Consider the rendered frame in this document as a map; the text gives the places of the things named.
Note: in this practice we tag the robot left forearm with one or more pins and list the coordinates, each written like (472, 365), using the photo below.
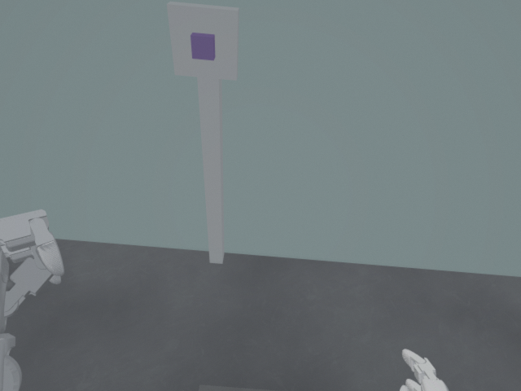
(10, 373)

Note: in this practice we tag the panel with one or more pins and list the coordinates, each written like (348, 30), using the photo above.
(185, 19)

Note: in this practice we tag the left robot hand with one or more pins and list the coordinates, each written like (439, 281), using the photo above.
(24, 237)

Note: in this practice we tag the button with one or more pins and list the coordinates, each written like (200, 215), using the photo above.
(203, 46)

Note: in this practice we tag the right robot hand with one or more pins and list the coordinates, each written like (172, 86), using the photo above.
(424, 372)

